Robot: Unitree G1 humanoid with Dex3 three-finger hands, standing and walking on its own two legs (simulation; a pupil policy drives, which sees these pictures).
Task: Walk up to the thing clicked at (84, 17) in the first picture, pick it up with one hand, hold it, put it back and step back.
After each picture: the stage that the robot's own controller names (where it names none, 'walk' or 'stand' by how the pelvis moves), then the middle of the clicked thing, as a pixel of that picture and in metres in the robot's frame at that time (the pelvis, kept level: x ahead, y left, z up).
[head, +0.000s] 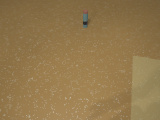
stand; (85, 19) +1.91 +0.02 -0.66
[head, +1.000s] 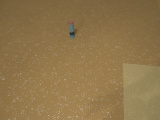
walk; (71, 29) +1.78 +0.30 -0.64
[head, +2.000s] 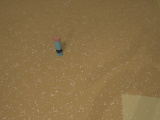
walk; (58, 46) +1.27 +0.38 -0.65
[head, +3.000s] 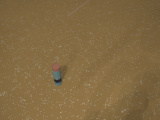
walk; (57, 75) +0.84 +0.27 -0.63
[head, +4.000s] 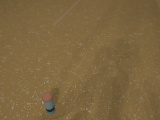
walk; (49, 104) +0.56 +0.24 -0.64
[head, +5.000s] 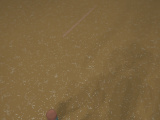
stand; out of the picture +0.47 +0.24 -0.65
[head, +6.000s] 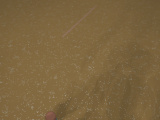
stand; out of the picture +0.45 +0.24 -0.65
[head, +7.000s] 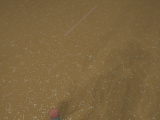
stand; (55, 119) +0.48 +0.23 -0.66
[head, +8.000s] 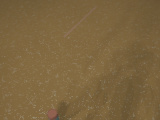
stand; out of the picture +0.48 +0.24 -0.66
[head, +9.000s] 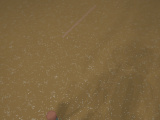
stand; out of the picture +0.46 +0.25 -0.66
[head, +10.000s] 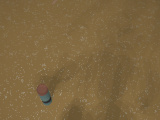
go down; (44, 95) +0.50 +0.25 -0.58
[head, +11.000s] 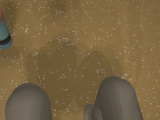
go down; out of the picture +0.54 +0.29 -0.22
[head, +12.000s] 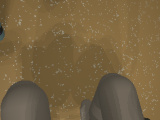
close in; out of the picture +0.54 +0.30 -0.22
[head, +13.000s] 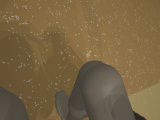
close; out of the picture +0.52 +0.34 -0.17
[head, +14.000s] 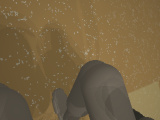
lift; out of the picture +0.49 +0.31 -0.17
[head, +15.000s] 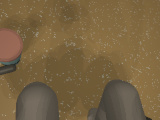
lift; (8, 52) +0.39 +0.25 -0.05
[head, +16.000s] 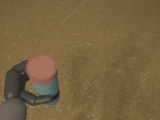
hold; (47, 84) +0.32 +0.14 +0.07
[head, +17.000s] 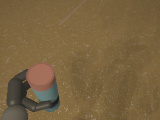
hold; (46, 91) +0.31 +0.14 +0.03
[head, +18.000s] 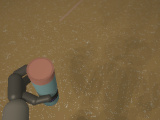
crouch; (46, 86) +0.33 +0.15 +0.02
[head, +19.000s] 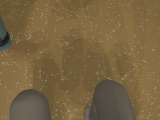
crouch; out of the picture +0.50 +0.23 -0.05
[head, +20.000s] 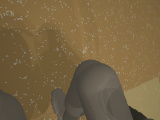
lower; out of the picture +0.48 +0.29 -0.18
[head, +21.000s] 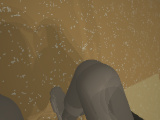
lower; out of the picture +0.49 +0.30 -0.18
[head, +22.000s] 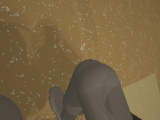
lower; out of the picture +0.49 +0.30 -0.18
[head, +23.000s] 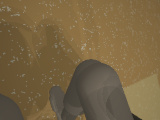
lower; out of the picture +0.49 +0.30 -0.18
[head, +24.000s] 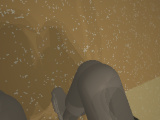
draw back; out of the picture +0.50 +0.28 -0.18
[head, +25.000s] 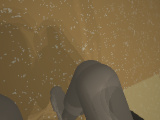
rise; out of the picture +0.49 +0.29 -0.18
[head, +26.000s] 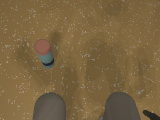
walk; (46, 55) +0.52 +0.20 -0.34
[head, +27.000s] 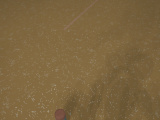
stand; out of the picture +0.44 +0.16 -0.59
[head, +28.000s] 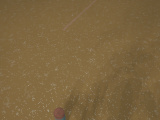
stand; (60, 119) +0.46 +0.18 -0.60
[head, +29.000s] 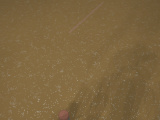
stand; out of the picture +0.45 +0.16 -0.64
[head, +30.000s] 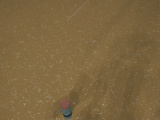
walk; (66, 109) +0.48 +0.16 -0.65
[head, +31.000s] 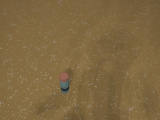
walk; (64, 83) +0.63 +0.15 -0.64
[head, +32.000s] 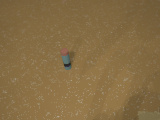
walk; (66, 59) +0.96 +0.28 -0.63
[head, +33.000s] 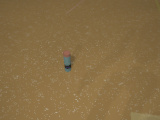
stand; (67, 61) +1.10 +0.20 -0.64
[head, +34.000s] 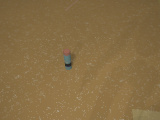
stand; (67, 59) +1.09 +0.21 -0.66
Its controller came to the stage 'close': yes
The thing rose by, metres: 0.69
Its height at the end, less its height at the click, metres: +0.00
